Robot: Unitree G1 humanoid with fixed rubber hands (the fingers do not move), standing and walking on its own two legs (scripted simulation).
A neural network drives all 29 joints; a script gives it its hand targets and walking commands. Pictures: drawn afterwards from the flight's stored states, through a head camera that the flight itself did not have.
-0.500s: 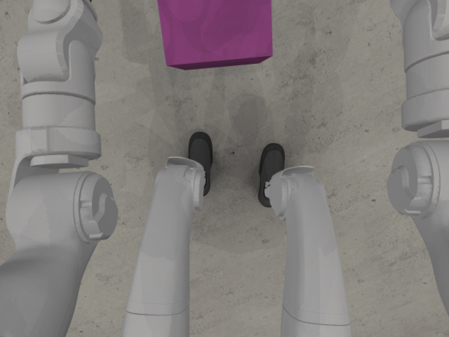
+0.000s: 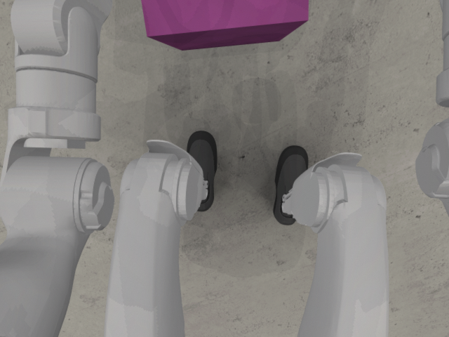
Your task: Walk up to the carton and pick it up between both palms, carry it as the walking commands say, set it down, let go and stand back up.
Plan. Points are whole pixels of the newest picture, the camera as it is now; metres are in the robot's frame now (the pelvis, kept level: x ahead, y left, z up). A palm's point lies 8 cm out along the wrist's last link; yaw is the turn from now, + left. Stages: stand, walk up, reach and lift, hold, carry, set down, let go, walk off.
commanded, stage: reach and lift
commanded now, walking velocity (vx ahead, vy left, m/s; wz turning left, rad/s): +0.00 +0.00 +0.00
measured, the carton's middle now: out of the picture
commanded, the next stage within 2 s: none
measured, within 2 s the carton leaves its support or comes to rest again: neither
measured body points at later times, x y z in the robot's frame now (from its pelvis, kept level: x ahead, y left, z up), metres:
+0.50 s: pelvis +0.03 -0.02 -0.10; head +0.42 -0.01 +0.11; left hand +0.56 +0.24 -0.29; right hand +0.61 -0.15 -0.30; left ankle +0.14 +0.10 -0.43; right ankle +0.12 -0.12 -0.43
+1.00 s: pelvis +0.02 -0.01 -0.12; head +0.40 +0.00 +0.11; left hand +0.57 +0.22 -0.30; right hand +0.61 -0.14 -0.30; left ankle +0.14 +0.10 -0.43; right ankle +0.12 -0.12 -0.43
